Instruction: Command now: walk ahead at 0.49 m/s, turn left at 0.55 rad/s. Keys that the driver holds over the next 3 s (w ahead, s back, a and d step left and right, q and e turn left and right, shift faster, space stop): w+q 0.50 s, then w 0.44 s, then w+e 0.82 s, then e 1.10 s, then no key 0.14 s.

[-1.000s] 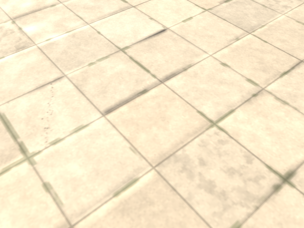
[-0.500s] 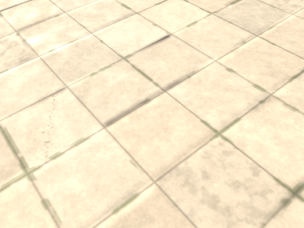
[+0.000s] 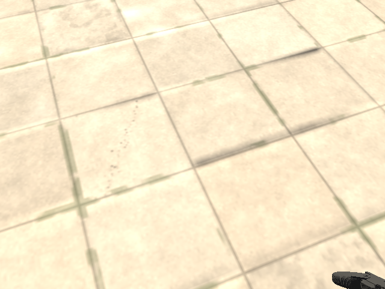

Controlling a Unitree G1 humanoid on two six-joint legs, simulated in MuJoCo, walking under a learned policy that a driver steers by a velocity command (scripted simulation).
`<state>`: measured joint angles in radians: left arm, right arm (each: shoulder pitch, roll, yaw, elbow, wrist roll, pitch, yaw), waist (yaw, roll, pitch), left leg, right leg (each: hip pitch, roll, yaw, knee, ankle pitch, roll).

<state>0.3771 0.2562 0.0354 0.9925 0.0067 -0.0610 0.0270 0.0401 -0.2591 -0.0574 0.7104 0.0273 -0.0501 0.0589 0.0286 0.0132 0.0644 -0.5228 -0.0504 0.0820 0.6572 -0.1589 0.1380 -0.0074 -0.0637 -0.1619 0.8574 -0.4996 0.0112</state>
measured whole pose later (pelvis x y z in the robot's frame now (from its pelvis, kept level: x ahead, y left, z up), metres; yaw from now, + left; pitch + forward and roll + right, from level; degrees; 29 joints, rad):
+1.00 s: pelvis +0.53 +0.10 +0.02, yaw +23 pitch +2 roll -1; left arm 0.40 0.30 0.05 0.89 -0.02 -0.06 0.00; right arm 0.04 -0.26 -0.03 0.64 0.00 -0.08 0.03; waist 0.08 0.00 0.03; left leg -0.47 0.01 0.03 0.57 -0.13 0.06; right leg -0.13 -0.03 0.00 0.76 -0.48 0.01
